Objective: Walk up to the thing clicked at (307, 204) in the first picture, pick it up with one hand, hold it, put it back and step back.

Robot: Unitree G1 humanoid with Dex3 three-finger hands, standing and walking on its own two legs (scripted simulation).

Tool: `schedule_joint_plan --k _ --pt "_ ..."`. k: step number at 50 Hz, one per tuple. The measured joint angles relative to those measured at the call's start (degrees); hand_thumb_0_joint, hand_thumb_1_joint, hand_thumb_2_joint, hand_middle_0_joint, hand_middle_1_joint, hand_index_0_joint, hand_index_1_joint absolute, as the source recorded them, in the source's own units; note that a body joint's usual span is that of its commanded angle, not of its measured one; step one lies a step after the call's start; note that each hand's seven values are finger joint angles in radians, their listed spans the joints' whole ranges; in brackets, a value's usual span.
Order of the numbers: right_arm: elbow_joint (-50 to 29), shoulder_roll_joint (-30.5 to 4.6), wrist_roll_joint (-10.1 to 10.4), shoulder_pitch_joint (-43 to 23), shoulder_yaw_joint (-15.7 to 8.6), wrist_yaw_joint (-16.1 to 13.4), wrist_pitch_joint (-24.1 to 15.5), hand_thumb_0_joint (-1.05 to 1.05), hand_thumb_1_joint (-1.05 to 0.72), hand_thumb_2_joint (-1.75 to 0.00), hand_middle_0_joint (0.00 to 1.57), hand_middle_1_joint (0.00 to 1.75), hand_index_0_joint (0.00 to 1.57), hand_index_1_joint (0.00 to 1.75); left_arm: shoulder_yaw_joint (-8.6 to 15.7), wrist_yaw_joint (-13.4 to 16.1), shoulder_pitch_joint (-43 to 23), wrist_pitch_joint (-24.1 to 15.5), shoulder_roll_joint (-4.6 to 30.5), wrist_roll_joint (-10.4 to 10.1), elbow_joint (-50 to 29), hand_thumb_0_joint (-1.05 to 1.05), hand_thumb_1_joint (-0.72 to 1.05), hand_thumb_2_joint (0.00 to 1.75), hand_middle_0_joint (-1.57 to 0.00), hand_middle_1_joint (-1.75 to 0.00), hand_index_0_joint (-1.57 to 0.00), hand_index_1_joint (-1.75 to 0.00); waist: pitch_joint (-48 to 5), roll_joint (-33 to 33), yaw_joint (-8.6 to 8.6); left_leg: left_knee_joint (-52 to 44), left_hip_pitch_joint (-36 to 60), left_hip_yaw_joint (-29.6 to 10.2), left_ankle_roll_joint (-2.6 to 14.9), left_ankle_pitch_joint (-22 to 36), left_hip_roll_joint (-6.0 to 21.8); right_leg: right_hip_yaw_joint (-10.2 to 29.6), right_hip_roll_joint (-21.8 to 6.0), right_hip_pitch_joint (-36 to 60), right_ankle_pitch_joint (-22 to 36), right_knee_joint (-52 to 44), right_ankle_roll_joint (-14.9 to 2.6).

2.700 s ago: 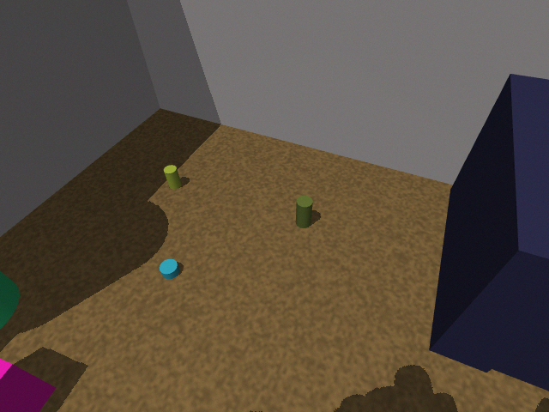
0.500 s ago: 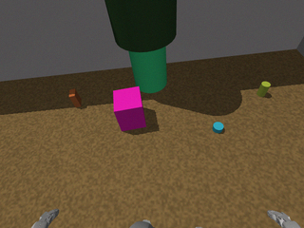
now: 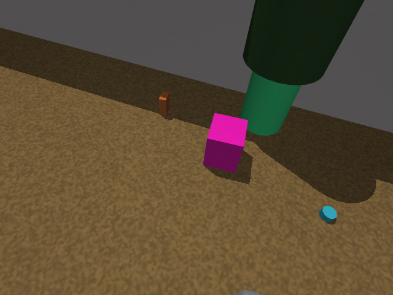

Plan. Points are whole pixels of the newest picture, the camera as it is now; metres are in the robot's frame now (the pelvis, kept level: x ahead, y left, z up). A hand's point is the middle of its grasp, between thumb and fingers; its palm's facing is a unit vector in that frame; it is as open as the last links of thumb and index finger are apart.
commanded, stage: walk up
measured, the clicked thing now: out of the picture +0.05 -1.06 -0.68
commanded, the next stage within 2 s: stand in 1.98 s
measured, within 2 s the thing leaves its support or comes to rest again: neither
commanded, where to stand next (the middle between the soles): +0.08 +0.00 m, yaw +26 degrees
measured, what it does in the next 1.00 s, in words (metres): steps on the spot, turning left: right foot, then left foot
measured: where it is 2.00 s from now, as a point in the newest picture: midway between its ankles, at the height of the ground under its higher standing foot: outside the picture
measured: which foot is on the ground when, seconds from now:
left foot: down 0.00-0.32, up 0.34-0.66, down 0.68-1.00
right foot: up 0.00-0.26, down 0.28-0.72, up 0.74-0.98, down 1.00-1.00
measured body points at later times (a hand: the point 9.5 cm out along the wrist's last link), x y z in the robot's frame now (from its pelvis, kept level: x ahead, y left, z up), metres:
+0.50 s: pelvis +0.00 -0.03 +0.01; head +0.04 -0.05 +0.46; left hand +0.00 +0.31 -0.06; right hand +0.18 -0.30 -0.12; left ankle -0.03 +0.13 -0.64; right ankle +0.06 -0.13 -0.72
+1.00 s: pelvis -0.01 -0.01 +0.00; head +0.00 +0.03 +0.45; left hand -0.09 +0.30 -0.14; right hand +0.22 -0.25 -0.10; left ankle -0.03 +0.12 -0.72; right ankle +0.07 -0.15 -0.72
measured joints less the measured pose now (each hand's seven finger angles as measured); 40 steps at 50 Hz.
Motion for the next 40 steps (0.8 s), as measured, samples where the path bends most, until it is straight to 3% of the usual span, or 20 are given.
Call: schedule_joint_plan --k 6,12,14,16,19,23,27,31,34,36,40 --pt "-1.3 -1.2 0.4 0.6 0.2 -1.4 -1.0 0.01 -0.9 -0.9 0.21 0.3 0.21 0.31 -0.9 0.4 -1.0 -1.3 -2.3 -0.4 -0.7 0.01 0.9 0.9 -0.2 -0.3 -0.2 -0.3 0.6 1.6 -0.6 -2.3 0.3 -3.8 0.47 1.8 -2.7 3.6 2.0 -2.9 3.2 -3.6 -0.82" --pt "-3.4 -1.8 -0.3 0.2 0.2 -2.0 -1.3 0.01 -0.9 -0.9 0.21 0.3 0.21 0.31 -0.6 1.4 -3.0 -2.0 -3.0 -0.6 -1.9 0.01 0.9 0.9 -0.21 -0.3 -0.2 -0.3 1.6 4.2 -1.03 0.8 -2.3 -7.5 -0.32 1.2 -4.8 4.2 4.9 -1.3 4.3 -10.6 -2.43" --pt "-3.8 -2.0 -0.1 -0.1 0.2 -2.0 -1.0 0.01 -0.9 -0.9 0.21 0.3 0.21 0.31 -0.3 1.6 -3.2 -2.5 -3.0 -0.5 -2.3 0.01 0.9 0.9 -0.21 -0.3 -0.2 -0.3 1.6 5.2 -0.82 3.0 -3.6 -8.4 -0.97 0.3 -5.3 4.2 6.3 1.4 7.9 -16.3 -3.31" --pt "-3.1 -2.5 0.6 -1.4 0.0 -2.3 -0.3 0.01 -0.9 -0.9 0.21 0.3 0.21 0.31 -0.2 1.8 -3.5 -3.3 -4.0 0.1 -2.4 0.01 0.9 0.9 -0.21 -0.3 -0.2 -0.3 2.3 7.9 -0.35 7.0 -5.0 -9.6 -1.18 -0.2 -4.7 2.8 7.6 2.7 11.4 -18.1 -2.64" --pt "-1.4 -1.5 0.6 -2.6 0.2 -3.2 0.7 0.01 -0.9 -0.9 0.21 0.3 0.21 0.3 -0.8 1.3 -3.7 -3.2 -4.2 0.5 -2.5 0.01 0.9 0.9 -0.21 -0.3 -0.2 -0.3 2.8 7.6 0.16 19.3 -9.4 -5.5 -1.27 -8.9 -5.4 1.4 5.3 4.2 10.4 -17.8 -2.58" --pt "0.1 -2.4 0.4 -2.0 0.3 -1.8 0.4 0.01 -0.9 -0.9 0.21 0.3 0.21 0.3 -1.0 1.3 -3.1 -3.3 -5.4 0.6 -2.1 0.01 0.9 0.9 -0.21 -0.3 -0.2 -0.3 2.4 7.3 1.27 27.4 -12.1 -2.0 -2.09 -5.5 -2.9 0.2 2.3 7.3 12.4 -22.3 -2.27" --pt "1.9 -3.3 0.6 -1.2 -0.4 -1.0 -0.2 0.01 -0.9 -0.9 0.21 0.3 0.21 0.3 -0.7 0.6 -1.2 -3.2 -5.1 1.3 -1.9 0.01 0.9 0.9 -0.21 -0.3 -0.2 -0.3 1.3 7.6 1.71 21.7 -10.2 -2.2 -2.78 -1.2 0.6 -1.3 1.3 8.6 13.7 -25.1 -1.97" --pt "4.8 -2.8 0.5 -0.1 -0.3 -0.9 -0.7 0.01 -0.9 -0.9 0.21 0.3 0.21 0.3 0.2 -0.3 0.1 -2.4 -3.2 1.9 -2.3 0.01 0.9 0.9 -0.21 -0.3 -0.2 -0.3 0.5 5.9 2.21 9.1 -5.3 0.3 -3.28 -3.3 3.1 -3.4 0.3 8.4 12.7 -24.0 -1.92" --pt "6.5 -2.5 0.5 0.6 -0.1 -1.5 -1.7 0.01 -0.9 -0.9 0.21 0.3 0.21 0.3 0.7 -0.6 0.6 -1.4 -1.7 1.3 -2.1 0.01 0.9 0.9 -0.21 -0.3 -0.2 -0.3 0.1 4.1 2.47 -0.8 -0.2 2.6 -2.64 1.2 2.8 -4.6 -0.7 7.0 10.5 -20.2 -0.84" --pt "7.7 -1.0 0.2 -0.1 0.0 -2.3 -2.5 0.01 -0.9 -0.9 0.21 0.3 0.21 0.3 1.2 -0.4 0.5 -0.5 -0.5 0.7 -0.8 0.01 0.9 0.9 -0.21 -0.3 -0.2 -0.3 1.1 0.3 2.77 -1.3 0.9 3.9 -1.66 2.4 0.4 -2.9 -3.1 5.9 8.3 -15.9 -1.24" --pt "7.9 0.3 -0.2 0.0 1.5 -2.8 -3.5 0.01 -0.9 -0.9 0.21 0.3 0.21 0.3 0.5 -0.1 0.4 1.3 -1.7 -0.1 2.6 0.01 0.9 0.9 -0.2 -0.3 -0.2 -0.3 -0.3 -0.3 1.02 0.2 -0.1 1.6 -0.39 1.3 0.5 2.4 1.5 3.4 0.3 -8.8 -1.51"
